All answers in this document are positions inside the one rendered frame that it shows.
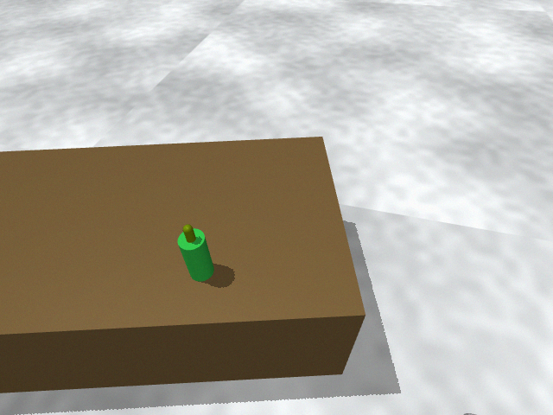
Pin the bottle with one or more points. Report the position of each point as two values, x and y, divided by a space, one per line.
194 249

